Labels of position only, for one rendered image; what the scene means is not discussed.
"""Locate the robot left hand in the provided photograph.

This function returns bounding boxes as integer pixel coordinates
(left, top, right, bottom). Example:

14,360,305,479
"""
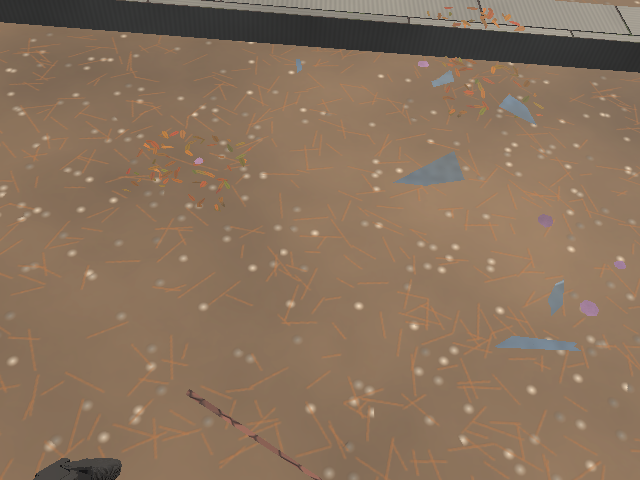
33,458,122,480

